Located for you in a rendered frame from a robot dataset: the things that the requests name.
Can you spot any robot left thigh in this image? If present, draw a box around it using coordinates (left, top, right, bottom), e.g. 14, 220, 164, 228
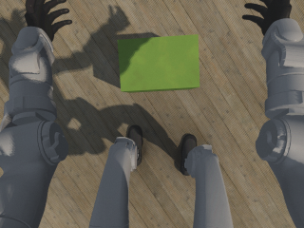
88, 142, 138, 228

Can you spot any right robot upper arm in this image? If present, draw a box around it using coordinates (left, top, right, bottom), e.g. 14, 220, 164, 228
256, 117, 304, 228

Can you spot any robot right thigh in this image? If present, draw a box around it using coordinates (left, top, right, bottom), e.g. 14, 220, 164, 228
188, 149, 234, 228

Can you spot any robot thigh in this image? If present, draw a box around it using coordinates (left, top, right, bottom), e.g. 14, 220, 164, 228
188, 149, 234, 228
88, 142, 138, 228

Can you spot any robot right forearm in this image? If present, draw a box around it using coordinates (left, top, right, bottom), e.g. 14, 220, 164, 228
261, 18, 304, 121

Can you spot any robot left forearm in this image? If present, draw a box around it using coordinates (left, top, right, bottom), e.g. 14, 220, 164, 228
0, 26, 57, 168

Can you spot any left robot hand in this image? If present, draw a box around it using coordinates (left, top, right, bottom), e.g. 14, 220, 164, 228
25, 0, 72, 42

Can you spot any right robot hand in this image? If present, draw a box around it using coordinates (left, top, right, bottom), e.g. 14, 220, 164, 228
242, 0, 292, 36

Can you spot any left robot upper arm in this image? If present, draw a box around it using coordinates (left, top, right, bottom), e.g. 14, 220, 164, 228
0, 120, 69, 228

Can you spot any carton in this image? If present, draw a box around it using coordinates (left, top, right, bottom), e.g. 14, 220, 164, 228
117, 34, 200, 93

